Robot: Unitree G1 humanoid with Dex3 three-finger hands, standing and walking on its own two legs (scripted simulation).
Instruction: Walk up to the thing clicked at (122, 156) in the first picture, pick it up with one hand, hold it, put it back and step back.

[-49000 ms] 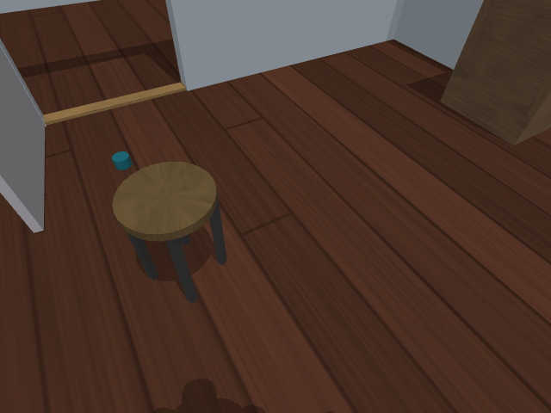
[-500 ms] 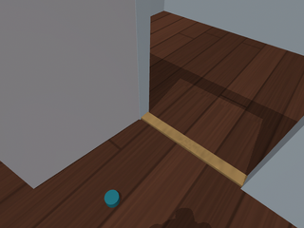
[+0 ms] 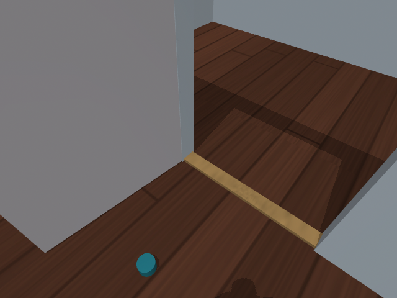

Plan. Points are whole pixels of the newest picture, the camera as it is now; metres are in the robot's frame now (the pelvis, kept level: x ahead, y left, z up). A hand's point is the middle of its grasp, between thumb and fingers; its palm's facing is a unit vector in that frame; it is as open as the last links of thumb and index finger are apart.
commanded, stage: stand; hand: left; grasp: from above
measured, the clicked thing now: (146, 264) +0.45 +0.23 -0.75
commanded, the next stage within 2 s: step back in 1.52 s
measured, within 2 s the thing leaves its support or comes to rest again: neither
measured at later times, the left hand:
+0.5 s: hand out of the picture +0.07 +0.24 -0.16, palm faces +0.02 -0.94 -0.34, open 7.4 cm
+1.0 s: hand out of the picture +0.09 +0.24 -0.16, palm faces +0.01 -0.94 -0.34, open 7.4 cm
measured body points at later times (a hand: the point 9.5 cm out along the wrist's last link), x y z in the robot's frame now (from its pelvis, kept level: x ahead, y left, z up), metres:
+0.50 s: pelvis +0.00 -0.01 +0.00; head +0.01 -0.01 +0.45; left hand +0.07 +0.29 -0.13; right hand +0.07 -0.30 -0.14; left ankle +0.02 +0.13 -0.75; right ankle +0.00 -0.13 -0.75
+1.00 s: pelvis +0.01 -0.01 +0.00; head +0.02 -0.01 +0.45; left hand +0.09 +0.29 -0.13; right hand +0.09 -0.30 -0.14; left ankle +0.02 +0.13 -0.75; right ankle +0.00 -0.13 -0.75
